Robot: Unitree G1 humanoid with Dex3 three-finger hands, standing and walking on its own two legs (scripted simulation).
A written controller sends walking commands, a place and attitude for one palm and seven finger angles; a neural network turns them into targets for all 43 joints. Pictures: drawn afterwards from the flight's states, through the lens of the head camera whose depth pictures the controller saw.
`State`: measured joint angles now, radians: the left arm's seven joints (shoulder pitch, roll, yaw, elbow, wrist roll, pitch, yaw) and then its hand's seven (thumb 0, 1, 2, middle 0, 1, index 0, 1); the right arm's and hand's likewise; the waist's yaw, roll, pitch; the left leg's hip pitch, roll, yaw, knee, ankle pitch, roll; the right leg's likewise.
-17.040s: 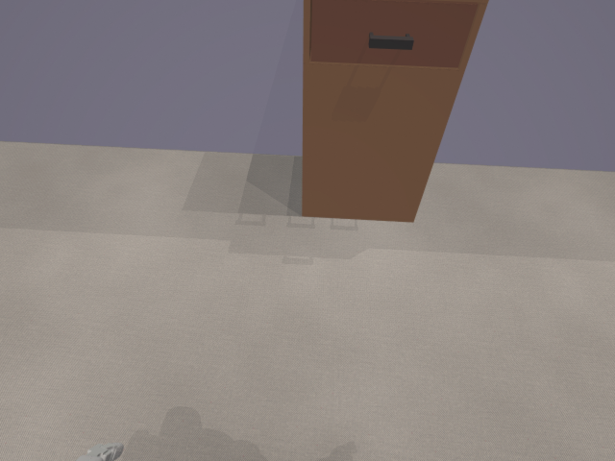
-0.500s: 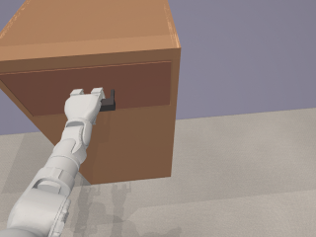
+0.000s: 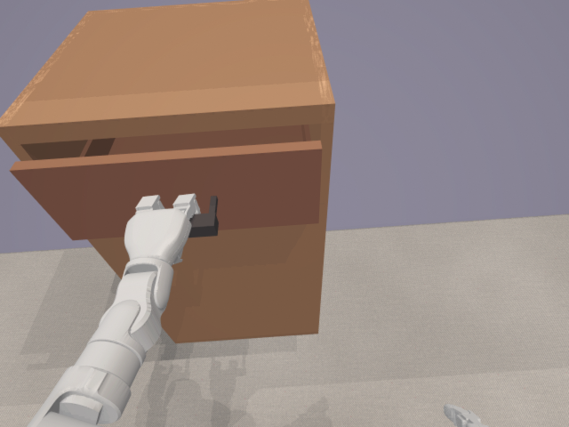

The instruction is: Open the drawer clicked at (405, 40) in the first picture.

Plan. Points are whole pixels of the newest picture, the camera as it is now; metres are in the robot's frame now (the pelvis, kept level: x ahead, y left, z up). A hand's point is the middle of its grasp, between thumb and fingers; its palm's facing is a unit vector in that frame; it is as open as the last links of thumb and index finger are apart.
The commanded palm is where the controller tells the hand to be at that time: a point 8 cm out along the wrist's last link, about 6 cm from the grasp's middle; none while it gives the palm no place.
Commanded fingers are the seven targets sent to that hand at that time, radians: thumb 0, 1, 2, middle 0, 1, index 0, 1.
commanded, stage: pull the drawer open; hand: left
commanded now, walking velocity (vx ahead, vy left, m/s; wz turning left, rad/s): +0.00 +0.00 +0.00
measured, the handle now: (179, 215) +0.42 +0.19 +0.05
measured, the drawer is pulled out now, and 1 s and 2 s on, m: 0.06 0.17 0.29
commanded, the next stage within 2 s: none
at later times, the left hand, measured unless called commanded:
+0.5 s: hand (166, 286) +0.31 +0.19 +0.03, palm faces +0.00 -0.08 -1.00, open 5.9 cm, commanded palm +0.27 +0.20 +0.09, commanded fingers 0.00 0.90 0.90 -0.40 -1.35 -0.40 -1.35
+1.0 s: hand (162, 319) +0.26 +0.18 +0.03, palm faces +0.02 -0.11 -0.99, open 6.0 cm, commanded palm +0.22 +0.19 +0.09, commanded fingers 0.00 0.90 0.90 -0.40 -1.35 -0.40 -1.35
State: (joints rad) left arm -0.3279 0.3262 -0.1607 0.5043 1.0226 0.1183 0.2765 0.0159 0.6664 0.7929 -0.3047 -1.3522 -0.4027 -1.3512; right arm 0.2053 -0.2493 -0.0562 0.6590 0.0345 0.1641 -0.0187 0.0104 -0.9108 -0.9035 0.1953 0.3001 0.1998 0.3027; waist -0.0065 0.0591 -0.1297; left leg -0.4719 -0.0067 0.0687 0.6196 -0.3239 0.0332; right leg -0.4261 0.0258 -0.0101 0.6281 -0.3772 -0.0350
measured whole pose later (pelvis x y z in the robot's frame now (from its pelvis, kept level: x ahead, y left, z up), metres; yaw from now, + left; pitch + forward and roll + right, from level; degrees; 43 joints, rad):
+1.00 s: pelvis -0.01 -0.02 +0.00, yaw +0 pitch +6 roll +2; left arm 0.09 0.32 -0.18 0.08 1.01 0.14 0.26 0.05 0.65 0.80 -0.29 -1.35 -0.42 -1.35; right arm 0.11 -0.23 -0.02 0.64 0.01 0.11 -0.01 0.01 -0.91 -0.90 0.19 0.30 0.20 0.30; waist 0.05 0.07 -0.10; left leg -0.39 -0.01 0.06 0.60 -0.31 0.01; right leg -0.37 0.03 -0.01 0.65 -0.39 -0.06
